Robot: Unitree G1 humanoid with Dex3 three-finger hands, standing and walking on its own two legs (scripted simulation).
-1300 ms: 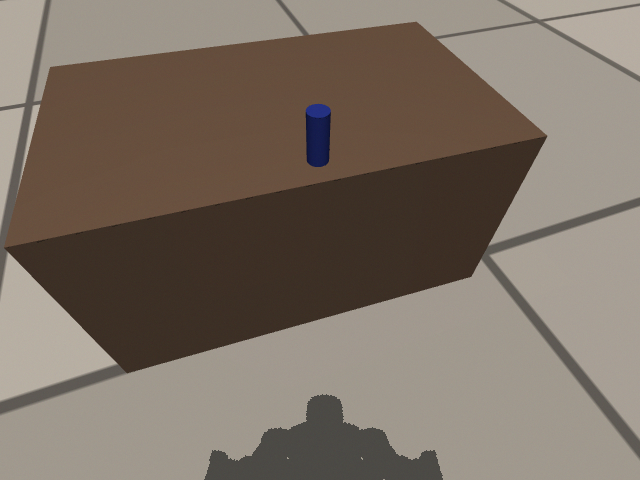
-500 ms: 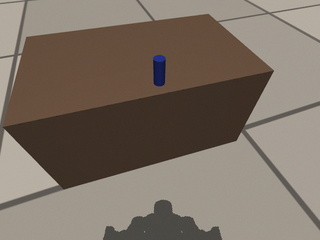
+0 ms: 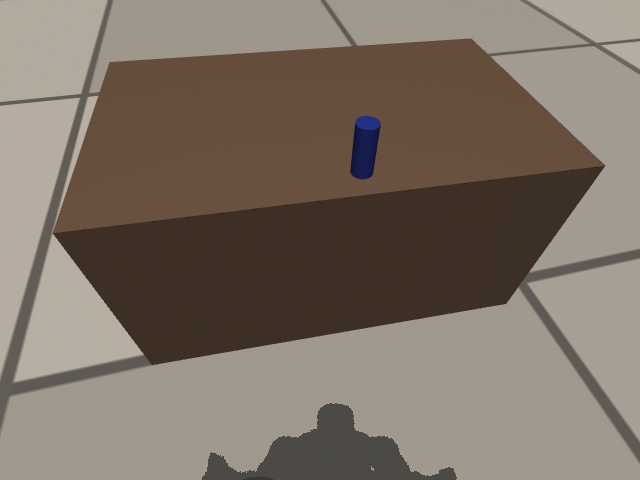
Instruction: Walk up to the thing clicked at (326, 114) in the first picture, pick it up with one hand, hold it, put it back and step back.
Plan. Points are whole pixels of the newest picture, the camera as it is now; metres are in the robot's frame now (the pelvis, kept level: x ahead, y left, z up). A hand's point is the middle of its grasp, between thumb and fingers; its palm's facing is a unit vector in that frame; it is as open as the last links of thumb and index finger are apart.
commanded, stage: walk up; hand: right
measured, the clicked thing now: (364, 148) +0.79 -0.06 -0.06
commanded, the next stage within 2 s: none
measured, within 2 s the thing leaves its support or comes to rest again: neither
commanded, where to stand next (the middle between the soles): +0.37 +0.05 m, yaw +13 degrees
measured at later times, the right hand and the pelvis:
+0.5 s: hand (485, 451) +0.20 -0.22 -0.16, palm faces -0.16 +0.92 -0.36, open 7.4 cm; pelvis +0.16 +0.04 -0.02, yaw +8 degrees
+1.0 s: hand (433, 286) +0.48 -0.19 -0.14, palm faces -0.27 +0.86 -0.44, open 7.4 cm; pelvis +0.30 +0.04 -0.03, yaw +13 degrees
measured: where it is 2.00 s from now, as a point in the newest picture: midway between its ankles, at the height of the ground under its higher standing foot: (313, 442)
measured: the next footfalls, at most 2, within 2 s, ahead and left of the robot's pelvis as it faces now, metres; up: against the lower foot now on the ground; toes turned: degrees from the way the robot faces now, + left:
left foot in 0.12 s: +0.14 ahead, +0.19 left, +0.00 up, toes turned +7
right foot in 0.52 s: +0.32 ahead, -0.08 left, +0.00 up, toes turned +4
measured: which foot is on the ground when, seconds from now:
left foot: up 0.00-0.10, down 0.12-0.54, up 0.56-0.84, down 0.86-1.00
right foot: down 0.00-0.14, up 0.16-0.50, down 0.52-0.88, up 0.90-1.00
